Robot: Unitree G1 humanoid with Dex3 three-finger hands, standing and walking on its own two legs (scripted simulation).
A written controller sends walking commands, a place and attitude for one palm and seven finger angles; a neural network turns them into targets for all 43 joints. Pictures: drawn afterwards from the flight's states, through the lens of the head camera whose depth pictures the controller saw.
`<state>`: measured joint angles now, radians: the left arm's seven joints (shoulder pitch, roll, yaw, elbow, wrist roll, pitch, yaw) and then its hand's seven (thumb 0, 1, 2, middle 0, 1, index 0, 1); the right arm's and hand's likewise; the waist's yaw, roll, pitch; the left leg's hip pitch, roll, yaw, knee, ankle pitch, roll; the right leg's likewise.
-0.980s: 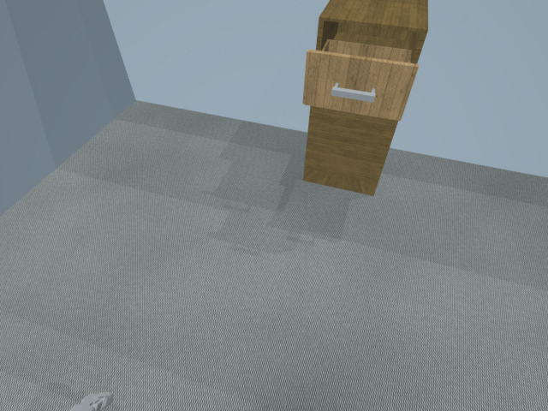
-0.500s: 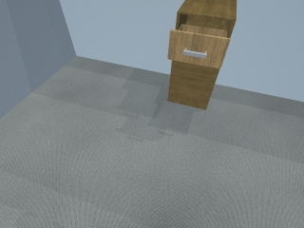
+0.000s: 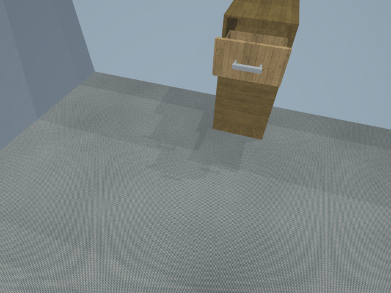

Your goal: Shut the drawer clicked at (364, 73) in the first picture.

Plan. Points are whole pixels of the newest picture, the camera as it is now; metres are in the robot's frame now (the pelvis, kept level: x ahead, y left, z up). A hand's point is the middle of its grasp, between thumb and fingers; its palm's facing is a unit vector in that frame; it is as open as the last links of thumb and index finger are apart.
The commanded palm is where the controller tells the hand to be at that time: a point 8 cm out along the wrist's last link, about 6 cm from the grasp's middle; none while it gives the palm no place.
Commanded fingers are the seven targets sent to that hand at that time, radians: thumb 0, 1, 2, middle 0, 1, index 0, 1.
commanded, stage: look at it before walking up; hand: left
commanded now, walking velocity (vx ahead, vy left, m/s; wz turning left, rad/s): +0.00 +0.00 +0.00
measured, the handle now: (247, 66) +1.05 -0.18 -0.05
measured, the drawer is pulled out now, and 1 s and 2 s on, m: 0.29 0.29 0.29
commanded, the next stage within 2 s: walk to a spot facing it in 0.46 s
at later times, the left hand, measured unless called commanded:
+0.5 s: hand out of the picture +0.07 +0.25 -0.16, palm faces -0.02 -0.94 -0.33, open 7.4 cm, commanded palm none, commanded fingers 0.00 0.90 0.90 -0.20 -0.30 -0.20 -0.30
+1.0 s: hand out of the picture +0.14 +0.15 -0.19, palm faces -0.15 -0.96 -0.22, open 7.4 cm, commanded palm none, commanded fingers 0.00 0.90 0.90 -0.20 -0.30 -0.20 -0.30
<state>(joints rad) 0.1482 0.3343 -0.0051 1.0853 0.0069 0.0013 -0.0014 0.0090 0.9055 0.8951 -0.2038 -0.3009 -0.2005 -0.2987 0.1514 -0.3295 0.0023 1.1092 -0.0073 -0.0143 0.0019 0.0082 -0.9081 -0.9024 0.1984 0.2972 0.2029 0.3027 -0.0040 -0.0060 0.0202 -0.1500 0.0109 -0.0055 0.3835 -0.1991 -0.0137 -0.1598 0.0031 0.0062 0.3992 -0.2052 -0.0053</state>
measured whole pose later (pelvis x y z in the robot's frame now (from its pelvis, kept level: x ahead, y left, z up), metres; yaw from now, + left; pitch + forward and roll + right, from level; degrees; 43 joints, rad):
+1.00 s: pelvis +0.09 -0.04 -0.03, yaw -11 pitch -1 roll +0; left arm 0.30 0.20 0.05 1.00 0.02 -0.02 -0.04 0.01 0.91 0.90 -0.20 -0.30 -0.20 -0.30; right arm 0.34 -0.24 -0.04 1.09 -0.01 -0.02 0.00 0.01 -0.91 -0.90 0.20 0.30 0.20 0.30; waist 0.01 0.03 0.06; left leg -0.19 0.13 0.12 0.83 -0.50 -0.04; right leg -0.34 0.00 -0.09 0.69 -0.29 -0.06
